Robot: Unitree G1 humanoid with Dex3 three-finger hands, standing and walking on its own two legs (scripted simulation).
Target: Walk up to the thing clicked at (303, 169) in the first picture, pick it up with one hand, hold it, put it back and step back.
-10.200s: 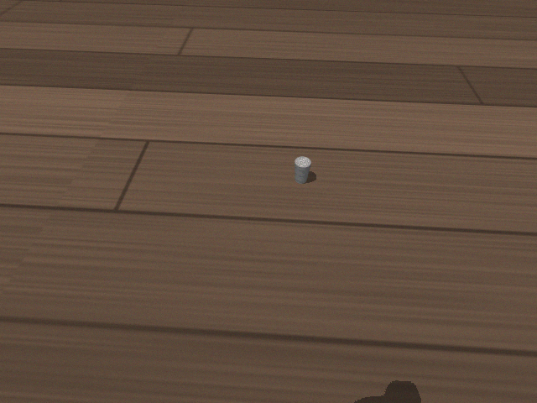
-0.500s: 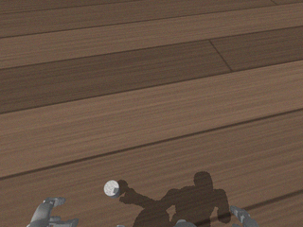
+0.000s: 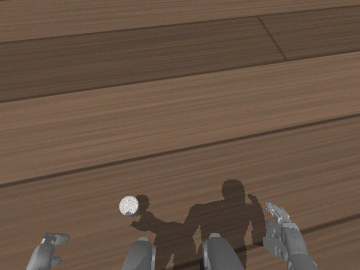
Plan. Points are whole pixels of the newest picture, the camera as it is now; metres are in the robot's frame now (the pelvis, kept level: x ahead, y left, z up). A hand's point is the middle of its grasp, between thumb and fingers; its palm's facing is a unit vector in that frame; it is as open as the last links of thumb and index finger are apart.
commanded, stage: go down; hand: left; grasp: from the side
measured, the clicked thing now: (130, 208) +0.36 +0.20 -0.61
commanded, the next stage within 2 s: rise first in 0.10 s
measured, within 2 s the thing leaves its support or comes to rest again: neither
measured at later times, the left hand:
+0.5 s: hand (73, 257) +0.16 +0.28 -0.23, palm faces -0.28 -0.77 -0.57, open 13.8 cm
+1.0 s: hand (79, 217) +0.27 +0.32 -0.31, palm faces -0.35 -0.43 -0.83, open 14.4 cm
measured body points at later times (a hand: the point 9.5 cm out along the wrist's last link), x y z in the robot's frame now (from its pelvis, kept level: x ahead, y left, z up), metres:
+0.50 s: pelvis -0.04 +0.00 -0.09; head +0.11 +0.02 +0.33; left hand +0.17 +0.32 -0.19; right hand +0.16 -0.26 -0.18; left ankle -0.01 +0.13 -0.64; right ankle +0.02 -0.15 -0.64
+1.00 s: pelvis -0.09 +0.00 -0.22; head +0.10 +0.01 +0.18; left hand +0.29 +0.34 -0.27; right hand +0.05 -0.27 -0.36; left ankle -0.01 +0.13 -0.64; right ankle +0.02 -0.15 -0.64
